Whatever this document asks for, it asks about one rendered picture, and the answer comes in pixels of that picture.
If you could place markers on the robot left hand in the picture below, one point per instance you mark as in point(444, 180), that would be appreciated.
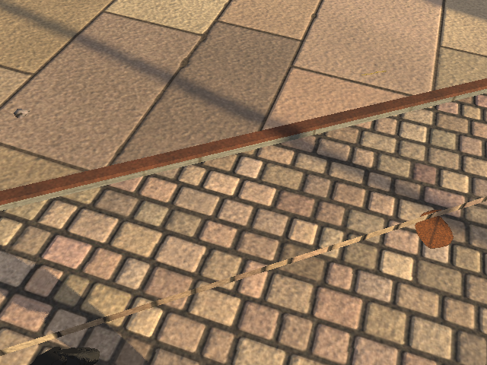
point(71, 356)

